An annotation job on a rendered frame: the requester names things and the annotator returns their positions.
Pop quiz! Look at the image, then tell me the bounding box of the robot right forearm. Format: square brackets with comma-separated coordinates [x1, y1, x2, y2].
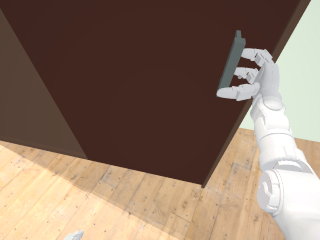
[250, 88, 320, 181]

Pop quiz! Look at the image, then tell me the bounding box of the wardrobe door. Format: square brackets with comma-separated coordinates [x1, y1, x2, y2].
[0, 8, 84, 154]
[0, 0, 299, 185]

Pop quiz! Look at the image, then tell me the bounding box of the robot right hand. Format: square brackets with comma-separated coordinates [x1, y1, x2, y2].
[216, 48, 280, 101]

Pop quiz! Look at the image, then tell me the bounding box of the robot right upper arm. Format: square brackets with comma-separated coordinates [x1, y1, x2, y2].
[256, 168, 320, 240]

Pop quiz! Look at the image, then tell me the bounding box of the handle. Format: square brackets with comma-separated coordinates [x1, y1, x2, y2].
[216, 30, 246, 98]

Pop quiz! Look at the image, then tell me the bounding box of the robot left hand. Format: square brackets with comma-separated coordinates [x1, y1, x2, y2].
[63, 230, 84, 240]

